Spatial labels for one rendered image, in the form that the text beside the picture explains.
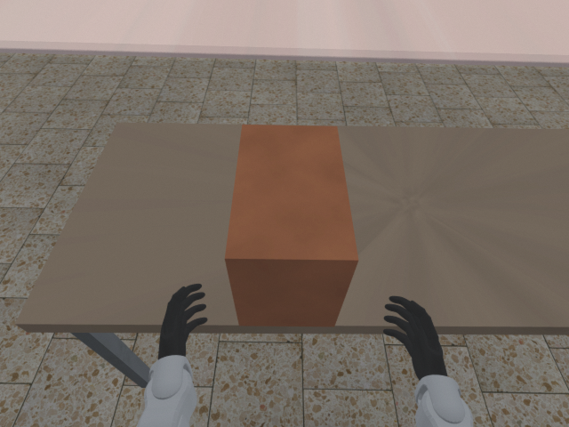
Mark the carton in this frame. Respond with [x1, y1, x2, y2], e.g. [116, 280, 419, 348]
[225, 125, 358, 326]

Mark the robot right hand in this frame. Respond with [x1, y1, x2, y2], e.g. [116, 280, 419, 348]
[383, 296, 447, 380]

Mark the robot left hand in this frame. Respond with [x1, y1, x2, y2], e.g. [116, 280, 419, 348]
[158, 284, 207, 359]

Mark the robot right forearm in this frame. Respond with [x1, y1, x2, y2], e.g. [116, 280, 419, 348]
[414, 375, 473, 427]

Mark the table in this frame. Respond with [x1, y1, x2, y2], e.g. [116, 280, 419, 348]
[15, 123, 569, 388]

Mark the robot left forearm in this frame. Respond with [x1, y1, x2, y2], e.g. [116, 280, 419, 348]
[136, 355, 197, 427]

